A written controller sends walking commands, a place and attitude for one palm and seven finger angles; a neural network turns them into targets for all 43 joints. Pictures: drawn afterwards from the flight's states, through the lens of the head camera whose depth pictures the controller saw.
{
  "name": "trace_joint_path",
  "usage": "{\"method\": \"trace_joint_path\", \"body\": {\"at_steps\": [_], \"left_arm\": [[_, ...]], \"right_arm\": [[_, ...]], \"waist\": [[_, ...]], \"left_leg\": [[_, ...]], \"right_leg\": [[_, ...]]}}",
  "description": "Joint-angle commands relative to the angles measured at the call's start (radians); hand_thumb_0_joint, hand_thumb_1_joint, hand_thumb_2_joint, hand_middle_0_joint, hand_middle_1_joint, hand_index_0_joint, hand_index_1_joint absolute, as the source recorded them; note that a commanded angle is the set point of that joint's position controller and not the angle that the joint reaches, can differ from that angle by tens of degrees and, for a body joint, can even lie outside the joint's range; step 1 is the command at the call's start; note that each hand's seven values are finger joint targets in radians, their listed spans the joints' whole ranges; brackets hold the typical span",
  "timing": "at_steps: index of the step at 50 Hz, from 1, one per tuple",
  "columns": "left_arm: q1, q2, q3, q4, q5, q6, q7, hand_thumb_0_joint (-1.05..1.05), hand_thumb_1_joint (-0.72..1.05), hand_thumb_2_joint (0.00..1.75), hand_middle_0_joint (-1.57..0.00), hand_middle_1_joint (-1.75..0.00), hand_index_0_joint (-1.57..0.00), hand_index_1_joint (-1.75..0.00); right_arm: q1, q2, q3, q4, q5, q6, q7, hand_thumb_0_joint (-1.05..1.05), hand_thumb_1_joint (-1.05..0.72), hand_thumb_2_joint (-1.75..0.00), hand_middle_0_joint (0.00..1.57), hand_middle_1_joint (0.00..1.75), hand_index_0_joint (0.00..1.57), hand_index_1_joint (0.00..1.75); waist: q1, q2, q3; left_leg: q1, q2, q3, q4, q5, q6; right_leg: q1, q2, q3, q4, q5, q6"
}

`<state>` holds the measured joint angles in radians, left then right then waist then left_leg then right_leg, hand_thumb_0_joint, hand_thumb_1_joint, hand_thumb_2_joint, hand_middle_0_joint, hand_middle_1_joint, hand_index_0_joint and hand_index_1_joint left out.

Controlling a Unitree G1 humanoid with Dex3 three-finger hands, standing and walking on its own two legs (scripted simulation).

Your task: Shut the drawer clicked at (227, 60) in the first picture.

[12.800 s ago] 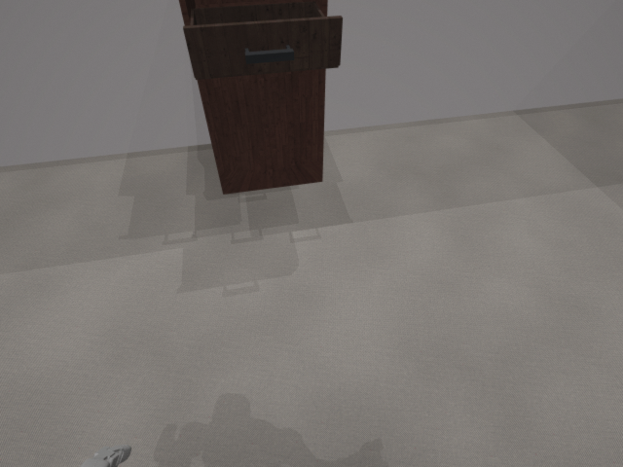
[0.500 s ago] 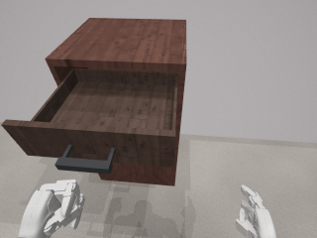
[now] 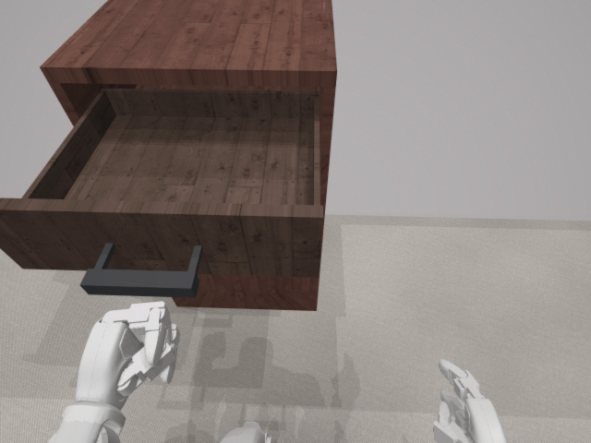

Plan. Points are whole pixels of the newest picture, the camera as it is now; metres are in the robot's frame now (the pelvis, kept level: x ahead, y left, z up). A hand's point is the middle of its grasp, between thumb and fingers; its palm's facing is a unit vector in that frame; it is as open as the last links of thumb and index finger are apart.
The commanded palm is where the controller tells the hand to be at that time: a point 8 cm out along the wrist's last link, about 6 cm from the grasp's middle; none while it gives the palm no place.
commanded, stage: bring the fist close to the handle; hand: left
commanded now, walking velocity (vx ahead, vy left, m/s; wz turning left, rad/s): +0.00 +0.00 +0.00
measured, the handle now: (147, 267) +0.32 +0.21 +0.07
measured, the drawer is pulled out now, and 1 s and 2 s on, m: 0.29 0.29 0.16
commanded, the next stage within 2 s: push the drawer shut in 0.44 s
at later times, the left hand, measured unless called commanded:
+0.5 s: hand (177, 343) +0.23 +0.15 +0.07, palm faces -0.01 -1.00 -0.04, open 3.3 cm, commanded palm +0.20 +0.21 +0.07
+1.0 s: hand (172, 325) +0.25 +0.16 +0.07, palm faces -0.02 -1.00 -0.05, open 2.9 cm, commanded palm +0.25 +0.22 +0.07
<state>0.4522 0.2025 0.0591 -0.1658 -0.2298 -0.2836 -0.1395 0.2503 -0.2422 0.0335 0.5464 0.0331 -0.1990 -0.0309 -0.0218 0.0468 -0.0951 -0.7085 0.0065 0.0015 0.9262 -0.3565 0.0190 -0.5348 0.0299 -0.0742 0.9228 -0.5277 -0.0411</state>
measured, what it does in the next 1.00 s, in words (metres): stands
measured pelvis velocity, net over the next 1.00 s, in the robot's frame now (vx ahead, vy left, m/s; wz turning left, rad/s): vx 0.01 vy -0.01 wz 0.01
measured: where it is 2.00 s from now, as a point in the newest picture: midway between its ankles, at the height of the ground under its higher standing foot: outside the picture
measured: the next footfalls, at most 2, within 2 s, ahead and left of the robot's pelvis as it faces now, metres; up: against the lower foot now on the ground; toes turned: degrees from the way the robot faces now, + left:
none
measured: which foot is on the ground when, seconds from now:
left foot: down 0.00-1.00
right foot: down 0.00-1.00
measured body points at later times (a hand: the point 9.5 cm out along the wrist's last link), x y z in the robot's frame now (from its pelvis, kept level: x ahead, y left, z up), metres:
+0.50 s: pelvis +0.02 -0.01 +0.00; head +0.05 -0.02 +0.45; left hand +0.22 +0.20 +0.08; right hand +0.19 -0.25 -0.08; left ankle +0.06 +0.11 -0.69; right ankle -0.03 -0.09 -0.69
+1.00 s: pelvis +0.01 -0.01 +0.00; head +0.04 -0.02 +0.45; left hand +0.24 +0.22 +0.07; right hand +0.17 -0.26 -0.09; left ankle +0.06 +0.11 -0.69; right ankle -0.03 -0.09 -0.69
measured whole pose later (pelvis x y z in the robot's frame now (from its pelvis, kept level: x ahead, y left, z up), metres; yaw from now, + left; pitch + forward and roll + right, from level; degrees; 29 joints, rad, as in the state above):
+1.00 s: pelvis +0.01 -0.01 +0.00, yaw +0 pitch +9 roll -1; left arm 0.29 0.24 0.12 0.02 -0.27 -0.32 -0.20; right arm 0.24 -0.27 0.03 0.57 0.04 -0.13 -0.04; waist -0.02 0.05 -0.10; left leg -0.73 0.01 -0.01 0.93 -0.36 0.00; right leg -0.55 0.04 -0.09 0.93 -0.54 -0.06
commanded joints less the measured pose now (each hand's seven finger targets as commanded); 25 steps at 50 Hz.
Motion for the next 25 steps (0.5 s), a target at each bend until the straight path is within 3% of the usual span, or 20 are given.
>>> {"method": "trace_joint_path", "body": {"at_steps": [1,3,5,7,10,11,12,14,19,21,24,25], "left_arm": [[-0.062,0.086,0.065,-0.17,-0.005,-0.085,0.006,0.0,0.9,0.9,-1.4,-1.6,-1.4,-1.6],[-0.084,0.083,0.053,-0.192,-0.008,-0.091,0.006,0.0,0.9,0.9,-1.4,-1.6,-1.4,-1.6],[-0.035,0.111,0.089,-0.197,-0.008,-0.086,0.021,0.0,0.9,0.9,-1.4,-1.6,-1.4,-1.6],[-0.026,0.119,0.102,-0.219,-0.015,-0.082,0.028,0.0,0.9,0.9,-1.4,-1.6,-1.4,-1.6],[-0.024,0.146,0.138,-0.181,-0.01,-0.077,0.034,0.0,0.9,0.9,-1.4,-1.6,-1.4,-1.6],[-0.027,0.11,0.103,-0.183,-0.013,-0.078,0.027,0.0,0.9,0.9,-1.4,-1.6,-1.4,-1.6],[-0.031,0.121,0.121,-0.162,-0.02,-0.077,0.023,0.0,0.9,0.9,-1.4,-1.6,-1.4,-1.6],[-0.048,0.101,0.092,-0.171,-0.029,-0.085,0.001,0.0,0.9,0.9,-1.4,-1.6,-1.4,-1.6],[-0.04,0.111,0.09,-0.211,-0.042,-0.104,-0.031,0.0,0.9,0.9,-1.4,-1.6,-1.4,-1.6],[-0.035,0.113,0.089,-0.206,-0.036,-0.107,-0.029,0.0,0.9,0.9,-1.4,-1.6,-1.4,-1.6],[-0.005,0.114,0.105,-0.203,-0.039,-0.105,-0.026,0.0,0.9,0.9,-1.4,-1.6,-1.4,-1.6],[0.022,0.142,0.144,-0.179,-0.036,-0.099,-0.018,0.0,0.9,0.9,-1.4,-1.6,-1.4,-1.6]], "right_arm": [[-0.087,-0.12,-0.057,-0.17,0.003,-0.044,-0.011,0.0,-0.9,-0.9,0.2,0.3,0.2,0.3],[-0.084,-0.12,-0.059,-0.18,0.004,-0.042,-0.006,0.0,-0.9,-0.9,0.2,0.3,0.2,0.3],[-0.086,-0.119,-0.063,-0.182,0.003,-0.032,-0.006,0.0,-0.9,-0.9,0.2,0.3,0.2,0.3],[-0.078,-0.114,-0.065,-0.189,0.005,-0.022,-0.005,0.0,-0.9,-0.9,0.2,0.3,0.2,0.3],[-0.081,-0.116,-0.066,-0.176,0.006,-0.001,-0.008,0.0,-0.9,-0.9,0.2,0.3,0.2,0.3],[-0.081,-0.112,-0.063,-0.184,0.006,0.003,-0.007,0.0,-0.9,-0.9,0.2,0.3,0.2,0.3],[-0.077,-0.113,-0.065,-0.182,0.008,0.006,-0.007,0.0,-0.9,-0.9,0.2,0.3,0.2,0.3],[-0.08,-0.118,-0.063,-0.186,0.01,0.004,-0.009,0.0,-0.9,-0.9,0.2,0.3,0.2,0.3],[-0.066,-0.12,-0.067,-0.186,0.011,-0.006,-0.014,0.0,-0.9,-0.9,0.2,0.3,0.2,0.3],[-0.062,-0.118,-0.066,-0.18,0.009,-0.005,-0.014,0.0,-0.9,-0.9,0.2,0.3,0.2,0.3],[-0.067,-0.114,-0.07,-0.183,0.01,0.0,-0.012,0.0,-0.9,-0.9,0.2,0.3,0.2,0.3],[-0.069,-0.115,-0.074,-0.178,0.009,0.008,-0.013,0.0,-0.9,-0.9,0.2,0.3,0.2,0.3]], "waist": [[0.001,-0.023,-0.137],[0.001,-0.009,-0.17],[0.019,-0.005,-0.183],[0.016,-0.021,-0.196],[0.007,-0.048,-0.147],[0.002,-0.038,-0.133],[-0.002,-0.059,-0.117],[-0.014,-0.035,-0.111],[-0.014,-0.015,-0.177],[-0.015,-0.015,-0.171],[-0.007,-0.033,-0.183],[0.005,-0.047,-0.177]], "left_leg": [[0.219,0.008,-0.047,-0.113,0.065,0.015],[0.228,0.009,-0.044,-0.106,0.08,0.014],[0.232,0.009,-0.039,-0.111,0.106,0.016],[0.234,0.009,-0.028,-0.104,0.138,0.017],[0.205,0.008,-0.026,-0.094,0.139,0.019],[0.202,0.005,-0.021,-0.094,0.134,0.019],[0.187,0.006,-0.023,-0.092,0.12,0.017],[0.194,0.006,-0.023,-0.086,0.114,0.018],[0.23,0.005,-0.028,-0.077,0.164,0.021],[0.236,0.006,-0.03,-0.075,0.176,0.022],[0.23,0.003,-0.027,-0.073,0.185,0.021],[0.22,0.003,-0.026,-0.074,0.192,0.021]], "right_leg": [[-0.115,-0.005,0.031,-0.168,0.174,0.026],[-0.11,-0.007,0.031,-0.158,0.194,0.028],[-0.074,-0.007,0.033,-0.164,0.226,0.026],[-0.057,-0.009,0.04,-0.163,0.28,0.03],[-0.057,-0.008,0.051,-0.172,0.3,0.036],[-0.067,-0.01,0.051,-0.171,0.301,0.038],[-0.076,-0.01,0.054,-0.176,0.289,0.041],[-0.088,-0.011,0.057,-0.18,0.283,0.042],[-0.063,-0.015,0.057,-0.169,0.354,0.044],[-0.067,-0.013,0.05,-0.164,0.366,0.042],[-0.054,-0.016,0.053,-0.16,0.395,0.047],[-0.038,-0.015,0.054,-0.163,0.41,0.045]]}}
